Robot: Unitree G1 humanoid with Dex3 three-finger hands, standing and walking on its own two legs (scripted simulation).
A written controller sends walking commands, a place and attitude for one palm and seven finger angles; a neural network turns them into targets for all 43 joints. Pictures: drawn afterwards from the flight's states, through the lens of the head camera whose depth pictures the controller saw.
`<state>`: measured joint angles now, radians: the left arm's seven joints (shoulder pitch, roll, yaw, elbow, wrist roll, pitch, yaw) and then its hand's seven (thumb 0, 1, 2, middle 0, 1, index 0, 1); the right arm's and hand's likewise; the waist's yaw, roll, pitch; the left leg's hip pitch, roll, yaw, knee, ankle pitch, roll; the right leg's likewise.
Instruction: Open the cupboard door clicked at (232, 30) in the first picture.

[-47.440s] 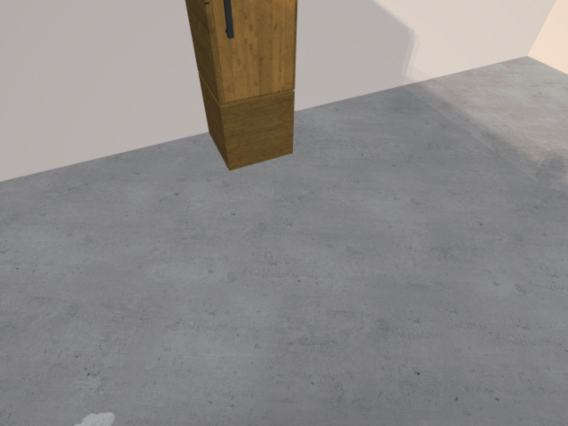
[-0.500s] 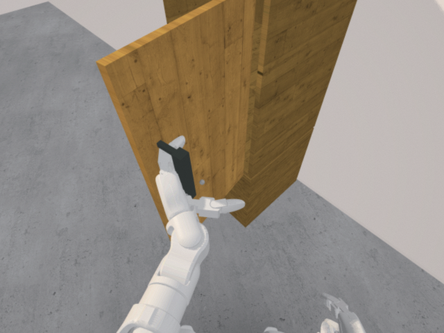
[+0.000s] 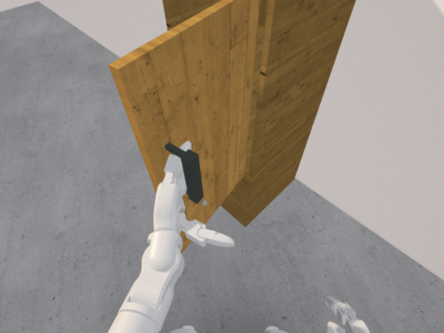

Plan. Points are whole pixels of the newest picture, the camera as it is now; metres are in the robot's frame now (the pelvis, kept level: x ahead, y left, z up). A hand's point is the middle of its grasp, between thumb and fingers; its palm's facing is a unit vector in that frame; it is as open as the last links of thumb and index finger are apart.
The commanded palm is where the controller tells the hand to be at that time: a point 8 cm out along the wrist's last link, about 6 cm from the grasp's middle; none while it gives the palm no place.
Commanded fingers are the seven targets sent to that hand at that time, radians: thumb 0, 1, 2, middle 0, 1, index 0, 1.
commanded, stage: slide the hand sideways off the handle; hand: left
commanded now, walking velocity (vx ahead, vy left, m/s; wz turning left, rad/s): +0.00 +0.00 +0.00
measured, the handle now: (184, 173) +0.39 +0.09 +0.06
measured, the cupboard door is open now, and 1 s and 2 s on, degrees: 100 100 100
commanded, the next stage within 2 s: draw the hand back to the body in 0.74 s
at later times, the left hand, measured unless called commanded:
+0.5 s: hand (184, 235) +0.27 +0.08 +0.07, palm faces +0.02 -1.00 -0.01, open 16.4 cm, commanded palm +0.23 +0.13 +0.06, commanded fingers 0.00 -0.50 0.30 -0.15 -0.30 -0.15 -0.30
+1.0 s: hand (166, 243) +0.25 +0.10 +0.07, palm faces +0.02 -1.00 -0.06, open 16.3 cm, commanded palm +0.22 +0.16 +0.09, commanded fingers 0.00 -0.50 0.30 -0.15 -0.30 -0.15 -0.30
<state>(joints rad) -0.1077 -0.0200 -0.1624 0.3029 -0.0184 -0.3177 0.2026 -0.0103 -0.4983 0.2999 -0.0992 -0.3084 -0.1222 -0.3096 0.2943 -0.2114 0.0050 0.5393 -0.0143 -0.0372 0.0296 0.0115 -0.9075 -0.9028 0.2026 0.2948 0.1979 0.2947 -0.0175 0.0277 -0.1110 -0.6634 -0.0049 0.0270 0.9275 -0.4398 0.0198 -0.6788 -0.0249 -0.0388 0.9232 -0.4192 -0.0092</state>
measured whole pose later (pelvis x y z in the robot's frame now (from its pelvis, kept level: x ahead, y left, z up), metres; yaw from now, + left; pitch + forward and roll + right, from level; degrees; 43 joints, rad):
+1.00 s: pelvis +0.02 -0.03 -0.01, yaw +1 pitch +11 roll +0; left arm 0.38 0.15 -0.03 -0.21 -0.14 -0.24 -0.03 -0.01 -0.50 0.30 -0.15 -0.30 -0.15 -0.30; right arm 0.28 -0.23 0.02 0.46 0.02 -0.10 -0.05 0.01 -0.91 -0.90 0.20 0.29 0.20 0.29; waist -0.01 0.05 -0.12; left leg -0.69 0.02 -0.02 1.00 -0.50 -0.02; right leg -0.69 -0.01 -0.08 1.00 -0.49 -0.05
